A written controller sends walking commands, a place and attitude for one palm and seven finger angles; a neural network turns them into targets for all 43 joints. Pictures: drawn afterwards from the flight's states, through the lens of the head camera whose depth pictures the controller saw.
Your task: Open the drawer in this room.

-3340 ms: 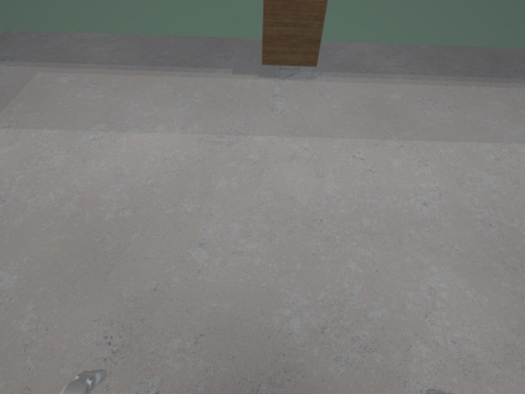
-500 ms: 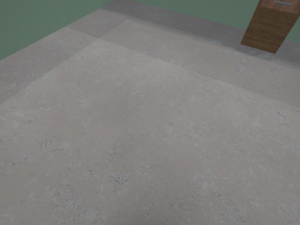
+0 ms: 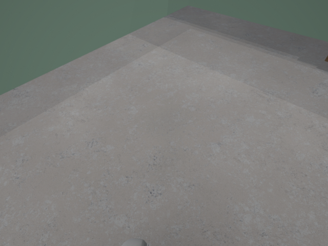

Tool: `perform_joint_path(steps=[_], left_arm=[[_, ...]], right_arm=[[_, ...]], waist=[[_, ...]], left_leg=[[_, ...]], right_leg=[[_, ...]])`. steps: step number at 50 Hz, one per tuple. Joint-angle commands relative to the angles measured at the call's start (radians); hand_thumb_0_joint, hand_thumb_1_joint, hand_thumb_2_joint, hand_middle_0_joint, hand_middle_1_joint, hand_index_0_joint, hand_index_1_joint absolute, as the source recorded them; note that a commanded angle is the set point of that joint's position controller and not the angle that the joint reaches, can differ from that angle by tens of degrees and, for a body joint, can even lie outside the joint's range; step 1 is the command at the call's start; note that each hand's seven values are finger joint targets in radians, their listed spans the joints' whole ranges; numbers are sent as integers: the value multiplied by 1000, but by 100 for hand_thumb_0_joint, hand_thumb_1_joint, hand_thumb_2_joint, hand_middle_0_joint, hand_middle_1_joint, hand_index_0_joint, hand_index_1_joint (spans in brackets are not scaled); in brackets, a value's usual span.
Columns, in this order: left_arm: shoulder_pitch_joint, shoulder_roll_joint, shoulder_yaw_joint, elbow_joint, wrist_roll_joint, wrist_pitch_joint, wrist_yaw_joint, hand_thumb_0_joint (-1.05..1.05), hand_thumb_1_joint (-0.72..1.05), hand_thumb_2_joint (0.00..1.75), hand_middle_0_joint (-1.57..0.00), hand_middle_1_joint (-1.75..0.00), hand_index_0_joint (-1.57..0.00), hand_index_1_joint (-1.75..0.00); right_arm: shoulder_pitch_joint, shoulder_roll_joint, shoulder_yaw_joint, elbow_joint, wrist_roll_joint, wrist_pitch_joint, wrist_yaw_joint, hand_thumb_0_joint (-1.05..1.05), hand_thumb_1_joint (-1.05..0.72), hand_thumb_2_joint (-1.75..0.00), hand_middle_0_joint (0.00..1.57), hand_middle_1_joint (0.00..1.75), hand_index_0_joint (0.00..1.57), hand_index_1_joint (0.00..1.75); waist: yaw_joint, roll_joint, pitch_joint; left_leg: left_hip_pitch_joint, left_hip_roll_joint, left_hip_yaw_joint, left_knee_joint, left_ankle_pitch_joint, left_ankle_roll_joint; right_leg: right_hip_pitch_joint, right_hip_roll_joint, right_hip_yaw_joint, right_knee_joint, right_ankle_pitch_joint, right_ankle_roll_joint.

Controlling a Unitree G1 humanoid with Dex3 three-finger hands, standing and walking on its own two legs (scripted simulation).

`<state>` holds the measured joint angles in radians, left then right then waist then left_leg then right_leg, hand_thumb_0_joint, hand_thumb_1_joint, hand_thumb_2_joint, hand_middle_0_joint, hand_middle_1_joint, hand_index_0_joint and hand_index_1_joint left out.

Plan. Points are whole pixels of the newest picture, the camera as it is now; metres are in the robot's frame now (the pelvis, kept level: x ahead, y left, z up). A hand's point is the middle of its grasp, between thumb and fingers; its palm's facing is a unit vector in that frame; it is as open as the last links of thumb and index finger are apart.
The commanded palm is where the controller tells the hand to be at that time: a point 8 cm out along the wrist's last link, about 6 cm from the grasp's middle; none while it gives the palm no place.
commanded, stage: turn or walk to find it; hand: left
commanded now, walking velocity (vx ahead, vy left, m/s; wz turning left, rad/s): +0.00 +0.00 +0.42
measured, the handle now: out of the picture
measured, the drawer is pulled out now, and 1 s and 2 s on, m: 0.00 0.00 0.00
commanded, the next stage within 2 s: none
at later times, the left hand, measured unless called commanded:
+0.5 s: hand out of the picture -0.04 +0.27 -0.18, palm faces +0.25 -0.94 -0.21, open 7.4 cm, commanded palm none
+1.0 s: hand out of the picture -0.01 +0.22 -0.14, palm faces +0.36 -0.89 -0.27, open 7.4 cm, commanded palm none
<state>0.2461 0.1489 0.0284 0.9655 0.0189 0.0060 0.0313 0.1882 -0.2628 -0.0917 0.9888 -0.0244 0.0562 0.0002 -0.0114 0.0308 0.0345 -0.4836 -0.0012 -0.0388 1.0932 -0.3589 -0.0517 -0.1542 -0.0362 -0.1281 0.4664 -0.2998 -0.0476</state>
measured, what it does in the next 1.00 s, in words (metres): steps on the spot, turning left: left foot, then right foot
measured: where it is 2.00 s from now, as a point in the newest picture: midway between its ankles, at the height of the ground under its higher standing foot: outside the picture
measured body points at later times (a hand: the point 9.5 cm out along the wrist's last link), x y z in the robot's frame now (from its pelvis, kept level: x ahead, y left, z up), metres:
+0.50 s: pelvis -0.03 +0.07 +0.00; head -0.01 +0.10 +0.45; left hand -0.05 +0.32 -0.16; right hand +0.11 -0.15 -0.13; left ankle -0.04 +0.13 -0.74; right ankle -0.03 -0.11 -0.65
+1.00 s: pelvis -0.05 +0.01 +0.00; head -0.01 -0.01 +0.45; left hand -0.03 +0.27 -0.12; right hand +0.05 -0.23 -0.17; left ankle -0.09 +0.13 -0.68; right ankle -0.04 -0.09 -0.74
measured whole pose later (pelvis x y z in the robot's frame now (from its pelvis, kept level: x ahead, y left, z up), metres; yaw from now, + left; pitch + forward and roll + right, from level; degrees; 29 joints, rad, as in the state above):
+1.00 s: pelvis -0.05 +0.01 +0.00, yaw +23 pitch +0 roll +2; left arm 0.16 0.16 0.02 0.90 0.01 0.03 0.03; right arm 0.30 -0.24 -0.09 1.00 -0.02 0.07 0.01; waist -0.06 0.05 0.04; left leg -0.48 -0.07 -0.05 0.98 -0.41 -0.03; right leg -0.17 -0.03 -0.08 0.47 -0.30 -0.03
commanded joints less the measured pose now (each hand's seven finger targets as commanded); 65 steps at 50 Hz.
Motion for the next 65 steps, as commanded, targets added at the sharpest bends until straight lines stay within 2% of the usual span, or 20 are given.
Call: perform_joint_path(steps=[1,8,12,13,14,15,16,18,23,34,41,42,43,44,45,48,50,55,62,65], left_arm=[[97,184,44,-41,8,-25,9,0,90,90,-20,-30,-20,-30],[147,230,56,-22,17,-12,9,0,90,90,-20,-30,-20,-30],[81,246,65,-23,7,-5,7,0,90,90,-20,-30,-20,-30],[76,226,62,-30,-1,-2,3,0,90,90,-20,-30,-20,-30],[89,168,53,-66,-10,3,-4,0,90,90,-20,-30,-20,-30],[53,148,37,-84,-2,15,3,0,90,90,-20,-30,-20,-30],[32,171,44,-71,2,26,5,0,90,90,-20,-30,-20,-30],[-5,174,54,-53,5,34,-6,0,90,90,-20,-30,-20,-30],[21,166,59,-33,4,32,-15,0,90,90,-20,-30,-20,-30],[-132,146,54,-110,-2,34,-9,0,90,90,-20,-30,-20,-30],[-52,140,47,-114,-16,17,1,0,90,90,-20,-30,-20,-30],[-25,152,50,-108,-16,10,4,0,90,90,-20,-30,-20,-30],[2,205,57,-104,-8,0,9,0,90,90,-20,-30,-20,-30],[14,285,72,-106,4,-7,17,0,90,90,-20,-30,-20,-30],[-8,296,66,-122,1,-2,14,0,90,90,-20,-30,-20,-30],[-138,203,47,-146,-7,-6,13,0,90,90,-20,-30,-20,-30],[-109,177,38,-136,-8,-19,6,0,90,90,-20,-30,-20,-30],[-5,191,46,-102,0,-20,8,0,90,90,-20,-30,-20,-30],[72,253,66,-64,15,-7,4,0,90,90,-20,-30,-20,-30],[57,267,72,-55,11,-3,3,0,90,90,-20,-30,-20,-30]], right_arm=[[-39,-26,10,-58,5,-4,1,0,-90,-90,20,30,20,30],[-129,-14,32,-90,18,-17,5,0,-90,-90,20,30,20,30],[-27,-34,31,-68,17,-32,2,0,-90,-90,20,30,20,30],[28,-76,21,-53,13,-43,2,0,-90,-90,20,30,20,30],[67,-177,-2,-57,5,-51,-3,0,-90,-90,20,30,20,30],[100,-215,-10,-43,14,-38,-10,0,-90,-90,20,30,20,30],[82,-183,-3,-37,9,-33,-13,0,-90,-90,20,30,20,30],[-14,-131,10,-68,7,-37,-23,0,-90,-90,20,30,20,30],[17,-112,15,-71,14,-55,-25,0,-90,-90,20,30,20,30],[108,-117,-4,-67,-3,-47,-23,0,-90,-90,20,30,20,30],[96,-123,-15,-71,-1,-38,-15,0,-90,-90,20,30,20,30],[93,-108,-14,-74,5,-37,-12,0,-90,-90,20,30,20,30],[95,-75,-11,-77,15,-37,-5,0,-90,-90,20,30,20,30],[104,-15,1,-99,19,-39,-2,0,-90,-90,20,30,20,30],[86,-58,-12,-108,4,-33,-8,0,-90,-90,20,30,20,30],[121,-53,-18,-50,0,-1,6,0,-90,-90,20,30,20,30],[138,-38,-13,-31,2,2,13,0,-90,-90,20,30,20,30],[53,-42,-6,-50,1,6,12,0,-90,-90,20,30,20,30],[-72,-13,20,-91,14,-11,14,0,-90,-90,20,30,20,30],[-23,-25,22,-85,16,-25,10,0,-90,-90,20,30,20,30]], waist=[[39,-172,17],[75,-226,-47],[10,-219,-95],[-18,-99,-139],[-31,199,-160],[-41,234,-152],[-38,149,-123],[-7,134,-23],[12,66,-39],[-29,101,-51],[9,96,-134],[24,65,-146],[34,-34,-156],[40,-296,-135],[43,-262,-103],[-34,-161,20],[-34,-168,30],[10,-199,39],[60,-251,-16],[30,-247,-67]], left_leg=[[-83,25,26,-13,-40,-23],[49,18,93,-291,-112,-1],[269,19,119,-611,103,22],[418,76,65,-723,277,42],[574,326,-254,-738,632,154],[532,429,-311,-729,881,261],[452,397,-217,-736,724,273],[328,305,-204,-783,508,232],[366,219,-140,-799,560,183],[355,224,-328,-808,395,236],[284,158,-353,-718,469,191],[217,126,-335,-688,401,154],[90,74,-269,-608,258,98],[-118,-62,-80,-407,-69,26],[-104,-65,-43,-202,-219,16],[-79,-5,-44,58,-64,3],[-89,4,-9,109,14,-16],[-105,39,14,76,5,-39],[44,25,107,-289,-94,-18],[180,9,140,-518,28,0]], right_leg=[[89,-266,171,-107,604,-97],[144,-297,146,-36,733,-108],[55,-277,65,73,586,-35],[-34,-237,14,214,453,16],[-313,-101,-41,413,-83,99],[-370,-64,38,543,-377,114],[-340,-80,87,615,-333,102],[-371,-91,114,664,-199,110],[-370,-73,112,673,-53,136],[-322,-33,133,445,-136,137],[-52,31,115,45,-8,100],[58,15,117,-96,83,95],[201,-95,207,-177,132,68],[290,-348,443,-205,193,-23],[127,-455,460,-191,306,-110],[-46,-290,262,-194,278,-70],[-13,-236,159,-169,379,-44],[32,-270,149,-153,401,-69],[90,-298,99,-48,602,-88],[83,-288,53,48,617,-41]])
